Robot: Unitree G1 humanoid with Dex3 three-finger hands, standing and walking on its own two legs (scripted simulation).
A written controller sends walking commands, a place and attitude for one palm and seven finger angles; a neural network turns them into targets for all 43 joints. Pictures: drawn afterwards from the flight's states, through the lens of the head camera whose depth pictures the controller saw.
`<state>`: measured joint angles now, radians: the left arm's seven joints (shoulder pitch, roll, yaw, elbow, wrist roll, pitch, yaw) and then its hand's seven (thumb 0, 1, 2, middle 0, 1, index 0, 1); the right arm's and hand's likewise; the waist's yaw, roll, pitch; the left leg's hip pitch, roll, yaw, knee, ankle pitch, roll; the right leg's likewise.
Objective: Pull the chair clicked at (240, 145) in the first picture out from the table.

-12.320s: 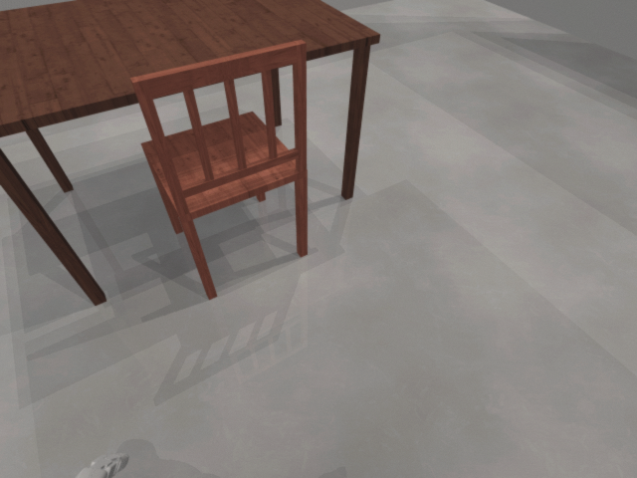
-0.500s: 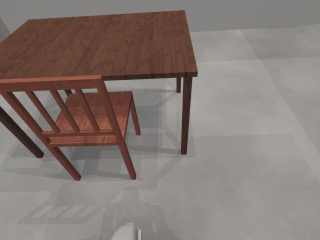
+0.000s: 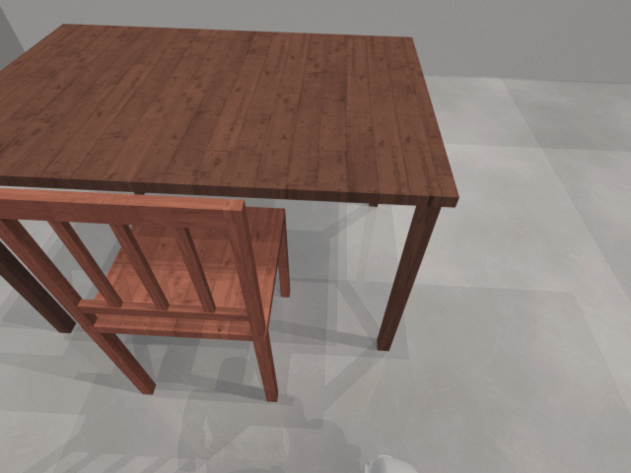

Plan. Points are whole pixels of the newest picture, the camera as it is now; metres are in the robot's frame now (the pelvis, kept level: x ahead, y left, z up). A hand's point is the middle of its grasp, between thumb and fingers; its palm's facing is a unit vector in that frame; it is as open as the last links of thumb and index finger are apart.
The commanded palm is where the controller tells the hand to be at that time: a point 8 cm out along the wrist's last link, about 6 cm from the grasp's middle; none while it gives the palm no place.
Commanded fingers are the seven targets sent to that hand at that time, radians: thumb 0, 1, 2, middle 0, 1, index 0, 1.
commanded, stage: come to a stop and stand still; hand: left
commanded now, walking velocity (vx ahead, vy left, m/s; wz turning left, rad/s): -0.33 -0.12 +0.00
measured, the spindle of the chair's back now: (142, 269) +0.46 +0.36 -0.11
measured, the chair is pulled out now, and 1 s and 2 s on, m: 0.00 0.00 0.00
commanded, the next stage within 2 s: look again from close up in 0.84 s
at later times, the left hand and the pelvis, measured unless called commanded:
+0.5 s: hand out of the picture +0.07 +0.19 -0.17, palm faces +0.03 -0.97 -0.25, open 7.3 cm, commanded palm none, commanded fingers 0.00 0.90 0.90 -0.20 -0.30 -0.20 -0.30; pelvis +0.00 +0.00 +0.00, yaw +0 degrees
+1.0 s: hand out of the picture +0.00 +0.17 -0.17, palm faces -0.03 -0.98 -0.22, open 7.4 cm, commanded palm none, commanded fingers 0.00 0.90 0.90 -0.20 -0.30 -0.20 -0.30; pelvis -0.01 +0.00 +0.00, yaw -2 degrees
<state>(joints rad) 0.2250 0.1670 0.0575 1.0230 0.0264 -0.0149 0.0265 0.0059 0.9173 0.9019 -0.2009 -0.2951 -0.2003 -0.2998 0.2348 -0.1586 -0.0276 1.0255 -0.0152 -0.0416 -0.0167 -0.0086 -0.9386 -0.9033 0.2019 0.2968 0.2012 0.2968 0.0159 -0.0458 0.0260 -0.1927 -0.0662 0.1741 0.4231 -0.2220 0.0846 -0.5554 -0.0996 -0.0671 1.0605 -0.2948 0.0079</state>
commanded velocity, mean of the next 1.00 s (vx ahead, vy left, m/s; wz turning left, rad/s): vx -0.03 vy -0.03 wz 0.00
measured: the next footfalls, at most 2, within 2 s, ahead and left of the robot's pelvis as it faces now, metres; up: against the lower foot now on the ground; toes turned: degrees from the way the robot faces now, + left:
right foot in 0.16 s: +0.13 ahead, -0.11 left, +0.00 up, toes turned -4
left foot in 0.56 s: -0.01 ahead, +0.11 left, +0.00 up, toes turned +1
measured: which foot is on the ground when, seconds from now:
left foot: down 0.00-0.22, up 0.24-0.54, down 0.56-1.00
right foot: up 0.00-0.14, down 0.16-0.60, up 0.62-0.90, down 0.92-1.00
